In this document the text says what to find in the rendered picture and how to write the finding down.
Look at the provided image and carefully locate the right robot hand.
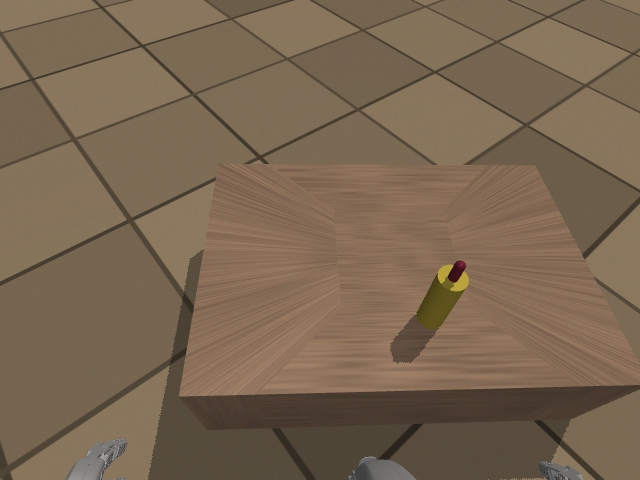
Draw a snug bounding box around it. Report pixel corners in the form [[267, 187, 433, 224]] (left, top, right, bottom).
[[539, 461, 583, 480]]

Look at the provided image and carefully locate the bottle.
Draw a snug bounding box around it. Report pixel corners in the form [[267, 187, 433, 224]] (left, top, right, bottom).
[[417, 260, 469, 329]]

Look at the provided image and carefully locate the left robot hand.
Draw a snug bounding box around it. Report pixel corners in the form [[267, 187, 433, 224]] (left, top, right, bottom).
[[65, 438, 127, 480]]

